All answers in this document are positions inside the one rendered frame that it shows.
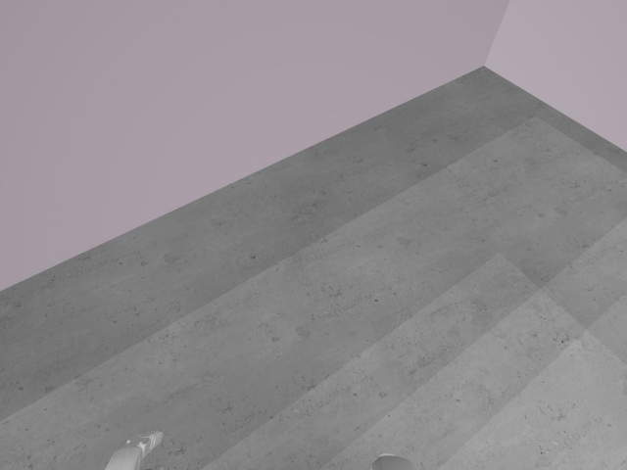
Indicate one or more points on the left robot hand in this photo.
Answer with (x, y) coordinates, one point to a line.
(129, 457)

